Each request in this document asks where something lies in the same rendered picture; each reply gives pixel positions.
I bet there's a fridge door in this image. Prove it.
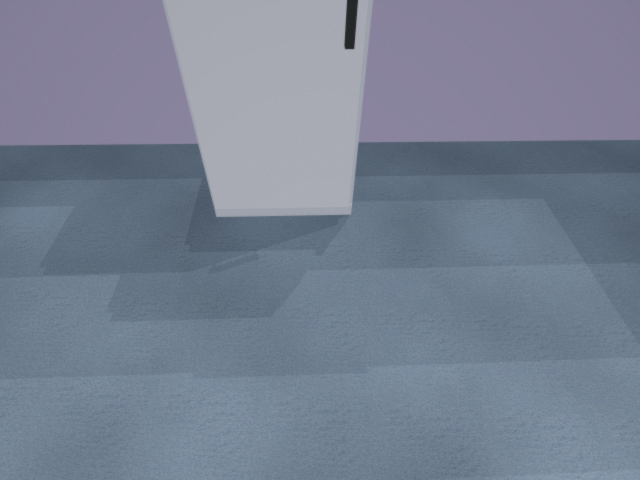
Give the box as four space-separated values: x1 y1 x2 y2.
165 0 368 209

